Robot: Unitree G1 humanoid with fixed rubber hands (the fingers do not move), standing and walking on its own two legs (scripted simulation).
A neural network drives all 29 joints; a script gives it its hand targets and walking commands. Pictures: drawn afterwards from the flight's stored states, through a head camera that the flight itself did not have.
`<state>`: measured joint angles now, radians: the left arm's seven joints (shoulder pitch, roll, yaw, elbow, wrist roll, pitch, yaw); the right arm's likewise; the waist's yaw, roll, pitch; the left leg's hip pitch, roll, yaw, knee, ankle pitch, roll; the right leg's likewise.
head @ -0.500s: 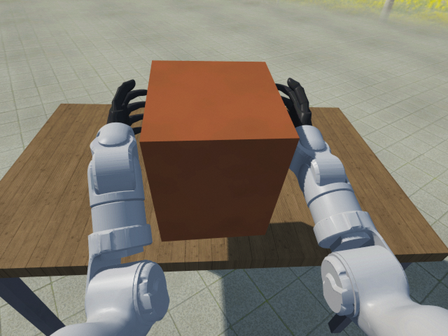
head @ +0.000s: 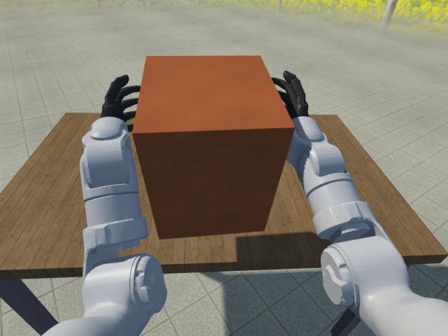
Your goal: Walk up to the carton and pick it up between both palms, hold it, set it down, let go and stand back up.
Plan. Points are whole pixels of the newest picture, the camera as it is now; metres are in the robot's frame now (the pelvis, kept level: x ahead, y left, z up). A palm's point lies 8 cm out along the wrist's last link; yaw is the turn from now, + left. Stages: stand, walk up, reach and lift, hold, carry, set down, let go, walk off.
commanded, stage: reach and lift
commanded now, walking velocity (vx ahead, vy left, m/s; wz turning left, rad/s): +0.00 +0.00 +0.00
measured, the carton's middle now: (208, 148) +0.38 +0.00 +0.19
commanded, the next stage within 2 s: hold in 0.12 s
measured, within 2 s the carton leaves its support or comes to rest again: neither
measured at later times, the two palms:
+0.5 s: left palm (106, 112) +0.37 +0.16 +0.27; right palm (290, 103) +0.38 -0.13 +0.28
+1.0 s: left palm (103, 112) +0.36 +0.16 +0.28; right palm (292, 100) +0.37 -0.13 +0.29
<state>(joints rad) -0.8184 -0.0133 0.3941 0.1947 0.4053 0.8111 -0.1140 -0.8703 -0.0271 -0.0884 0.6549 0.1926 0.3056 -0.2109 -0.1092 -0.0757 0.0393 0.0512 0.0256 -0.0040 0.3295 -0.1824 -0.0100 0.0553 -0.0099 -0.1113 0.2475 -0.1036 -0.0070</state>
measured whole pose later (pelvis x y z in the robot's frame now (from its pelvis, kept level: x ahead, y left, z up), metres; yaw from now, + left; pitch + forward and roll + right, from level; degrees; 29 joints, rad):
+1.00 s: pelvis +0.00 +0.00 +0.00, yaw +1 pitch -10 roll -1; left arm -0.87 0.02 0.40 0.20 0.40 0.89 -0.12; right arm -0.96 -0.05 -0.08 0.65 0.24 0.43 -0.23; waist -0.10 -0.07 -0.01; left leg 0.03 0.02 -0.01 0.33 -0.18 -0.01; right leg 0.03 -0.01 -0.10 0.27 -0.12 -0.01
